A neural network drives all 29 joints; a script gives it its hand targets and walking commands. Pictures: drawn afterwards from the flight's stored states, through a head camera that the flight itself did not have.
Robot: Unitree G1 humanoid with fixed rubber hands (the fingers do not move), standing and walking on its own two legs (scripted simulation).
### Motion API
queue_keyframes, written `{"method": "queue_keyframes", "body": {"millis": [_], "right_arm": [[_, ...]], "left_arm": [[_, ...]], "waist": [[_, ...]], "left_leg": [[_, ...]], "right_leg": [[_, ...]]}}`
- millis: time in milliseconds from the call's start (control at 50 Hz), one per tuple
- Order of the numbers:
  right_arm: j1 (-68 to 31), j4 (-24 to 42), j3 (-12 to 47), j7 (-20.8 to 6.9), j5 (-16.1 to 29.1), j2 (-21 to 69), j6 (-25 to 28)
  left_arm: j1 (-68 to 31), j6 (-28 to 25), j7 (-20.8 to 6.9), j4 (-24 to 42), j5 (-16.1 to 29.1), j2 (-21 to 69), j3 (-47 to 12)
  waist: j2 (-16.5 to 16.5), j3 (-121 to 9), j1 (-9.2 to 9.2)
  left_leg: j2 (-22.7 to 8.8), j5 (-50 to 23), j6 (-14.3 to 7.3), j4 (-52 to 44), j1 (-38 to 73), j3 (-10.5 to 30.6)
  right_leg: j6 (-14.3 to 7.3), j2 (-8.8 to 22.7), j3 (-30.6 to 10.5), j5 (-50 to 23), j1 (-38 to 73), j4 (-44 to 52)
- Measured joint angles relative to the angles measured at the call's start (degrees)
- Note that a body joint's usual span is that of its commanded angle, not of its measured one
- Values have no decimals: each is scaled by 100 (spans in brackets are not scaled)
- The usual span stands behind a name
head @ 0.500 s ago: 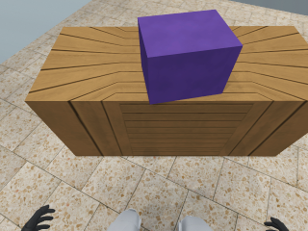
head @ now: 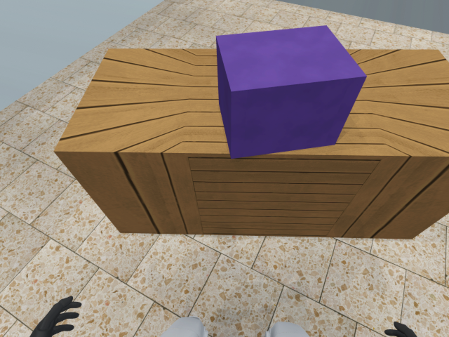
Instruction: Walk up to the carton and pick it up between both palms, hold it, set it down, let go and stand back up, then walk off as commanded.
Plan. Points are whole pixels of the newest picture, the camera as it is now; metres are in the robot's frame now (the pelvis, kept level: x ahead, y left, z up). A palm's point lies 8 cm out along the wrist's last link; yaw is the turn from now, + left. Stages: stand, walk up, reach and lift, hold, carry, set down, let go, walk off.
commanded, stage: walk up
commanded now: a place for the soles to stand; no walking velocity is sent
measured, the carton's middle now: (278, 92) +0.71 -0.13 -0.02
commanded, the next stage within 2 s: none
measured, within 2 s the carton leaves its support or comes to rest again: neither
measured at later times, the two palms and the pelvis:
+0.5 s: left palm out of the picture +0.11 +0.32 -0.07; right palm out of the picture +0.10 -0.32 -0.09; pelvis +0.00 +0.00 +0.00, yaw +0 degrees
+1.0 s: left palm (116, 326) +0.13 +0.18 +0.00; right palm out of the picture +0.12 -0.49 -0.08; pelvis +0.06 -0.16 +0.04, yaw +0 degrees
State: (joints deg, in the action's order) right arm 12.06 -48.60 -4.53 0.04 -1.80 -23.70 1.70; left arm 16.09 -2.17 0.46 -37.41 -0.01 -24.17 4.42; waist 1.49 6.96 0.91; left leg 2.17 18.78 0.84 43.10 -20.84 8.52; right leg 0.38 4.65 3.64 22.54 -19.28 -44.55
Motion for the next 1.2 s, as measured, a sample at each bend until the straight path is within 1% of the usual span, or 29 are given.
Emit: {"method": "queue_keyframes", "body": {"millis": [20, 60, 140, 200, 280, 440, 520, 540, 580, 640, 700, 780, 820, 840, 860, 900, 920, 940, 980, 1000, 1020, 1060, 1080, 1100, 1120, 1140, 1160, 1180, 1200], "right_arm": [[18, -3, 5, 1, 0, 0, 4], [35, -17, 5, 12, 0, 0, 4], [-51, -34, 5, 15, 0, 0, 4], [-154, -40, 5, 9, 0, 0, 4], [-171, -67, 9, -2, 0, 0, 24], [-223, -69, 9, 5, 0, 0, 24], [-234, -131, 9, -7, 0, 0, 24], [-193, -117, 10, -19, 0, -1, 54], [23, -48, 9, -19, 0, -7, 170], [437, -45, 9, 28, 0, -10, 227], [768, -49, 9, 45, 0, -14, 230], [1060, 30, 9, 79, 0, -41, 234], [1051, 74, 9, 99, 0, -75, 234], [983, 78, 7, 117, 0, -110, 232], [882, 46, 7, 142, 0, -115, 230], [671, -7, 10, 164, 0, -77, 202], [609, -19, 11, 164, 1, -78, 199], [572, -32, 12, 156, 16, -79, 199], [567, -3, 13, 117, 53, -82, 202], [625, 58, 13, 106, 56, -83, 204], [733, 134, 12, 104, 57, -88, 205], [1046, 248, 6, 132, 58, -142, 203], [1239, 293, -22, 161, 63, -212, 203], [1432, 370, -82, 206, 76, -326, 207], [1661, 479, -189, 280, 88, -506, 224], [1919, 538, -327, 366, 91, -713, 233], [2117, 480, -462, 433, 92, -852, 226], [2139, 285, -515, 475, 91, -852, 194], [2020, 82, -512, 480, 91, -806, 149]], "left_arm": [[-5, 35, 0, 0, 0, 0, 0], [-7, 73, 0, 2, 0, 0, 0], [-7, 22, 0, -41, 0, 0, -1], [-7, -26, 0, -49, 0, 0, 0], [-8, 9, 0, -52, 0, 0, 0], [-9, -18, 0, -54, 0, 0, 0], [-10, -32, 0, -55, 0, 0, 0], [-9, -14, -31, -57, 0, -9, 1], [-12, 72, -105, -62, 0, -18, 8], [-11, 137, -193, -55, 0, -41, 9], [-11, 138, -289, -55, 0, -101, 60], [-9, 145, -372, -53, 0, -128, 138], [-4, 111, -387, -50, 0, -129, 153], [9, 66, -387, -51, 0, -126, 155], [40, 9, -379, -54, 0, -125, 158], [170, -12, -350, -87, 0, -116, 159], [223, 5, -332, -118, 0, -106, 159], [276, 15, -312, -136, 0, -105, 161], [348, 20, -280, -141, 1, -107, 232], [343, 19, -274, -140, 1, -117, 296], [319, 19, -274, -140, 1, -149, 350], [204, 86, -274, -144, 0, -202, 428], [128, 150, -275, -145, 0, -199, 443], [61, 215, -276, -148, -1, -197, 443], [1, 264, -276, -151, -1, -196, 443], [-53, 274, -276, -145, -1, -198, 444], [-121, 242, -276, -140, -1, -234, 446], [-185, 200, -277, -140, -1, -304, 445], [-177, 168, -285, -139, 0, -332, 451]], "waist": [[-19, -6, 0], [-43, -7, -1], [-37, -8, -1], [-17, -28, -1], [-37, -45, 0], [-41, -64, -1], [-37, -109, -1], [-51, -111, 2], [-83, -107, 9], [-174, -109, 5], [-325, -109, 2], [-474, -118, 0], [-497, -138, -6], [-443, -111, -8], [-381, -78, -21], [-372, -86, -74], [-344, -93, -112], [-303, -99, -155], [-256, -105, -179], [-283, -106, -174], [-353, -109, -168], [-505, -92, -154], [-517, -63, -138], [-459, -11, -100], [-297, 44, 22], [-59, 55, 215], [130, 46, 413], [116, 36, 511], [58, -18, 505]], "left_leg": [[0, 57, 52, 0, 0, 1], [-3, 122, 53, 0, -12, 20], [-11, 115, 35, 0, -48, 49], [-10, 113, 19, 0, -59, 47], [-3, 114, 88, 0, -61, 46], [-19, 117, 22, -1, -50, 51], [-16, 120, 70, -1, -50, 50], [-12, 132, 74, 1, -29, 49], [-18, 210, -6, 0, 64, 66], [-59, 311, -226, -136, 278, 108], [-119, 328, -310, -256, 422, 138], [-217, 510, -315, -258, 592, 175], [-277, 624, -279, -220, 599, 187], [-319, 682, -343, -70, 558, 231], [-305, 834, -365, 444, 399, 286], [-36, 911, -353, 1680, -47, 282], [81, 789, -353, 2118, -217, 281], [118, 617, -352, 2371, -333, 250], [119, 434, -303, 2390, -429, 201], [119, 431, -231, 2282, -445, 151], [120, 433, -145, 2064, -438, 48], [120, 469, -72, 1194, -234, -224], [89, 480, -117, 521, 21, -374], [17, 290, -255, -284, 361, -516], [-63, -245, -491, -923, 669, -529], [-167, -768, -752, -1167, 837, -401], [-287, -548, -774, -1078, 870, -234], [-308, 151, -394, -669, 749, -175], [-298, 588, -81, -135, 531, -176]], "right_leg": [[-20, -6, 0, 137, 0, -3], [-42, -28, 0, 252, -1, 4], [22, -61, -1, -125, 18, 157], [54, -61, -1, -97, 30, 200], [43, -50, 0, -96, 33, 205], [54, -71, -1, -79, 34, 189], [45, -65, 0, -80, 37, 193], [-47, -66, 1, 3, 36, 135], [-179, -112, 12, 624, -91, -506], [-234, -169, 5, 760, -383, -1239], [-234, -168, 1, 763, -653, -1281], [-234, -166, -3, 722, -772, -1041], [-240, -163, 2, 252, -719, -572], [-315, -202, 76, -277, -710, -512], [-433, -258, 154, -356, -701, -595], [-541, -299, 185, -177, -531, -465], [-452, -322, 189, -161, -329, -184], [-164, -352, 193, -306, -77, 227], [600, -429, 197, -730, 450, 1216], [864, -457, 199, -1047, 652, 1698], [961, -470, 204, -1340, 772, 2071], [904, -486, 216, -1673, 793, 2345], [892, -524, 228, -1706, 694, 2174], [891, -597, 245, -1728, 373, 1563], [746, -695, 247, -1670, -133, 286], [467, -788, 193, -877, -614, -1138], [132, -796, 27, 0, -951, -2301], [-120, -701, -389, 682, -1099, -3093], [-303, -584, -880, 1098, -1098, -3474]]}}
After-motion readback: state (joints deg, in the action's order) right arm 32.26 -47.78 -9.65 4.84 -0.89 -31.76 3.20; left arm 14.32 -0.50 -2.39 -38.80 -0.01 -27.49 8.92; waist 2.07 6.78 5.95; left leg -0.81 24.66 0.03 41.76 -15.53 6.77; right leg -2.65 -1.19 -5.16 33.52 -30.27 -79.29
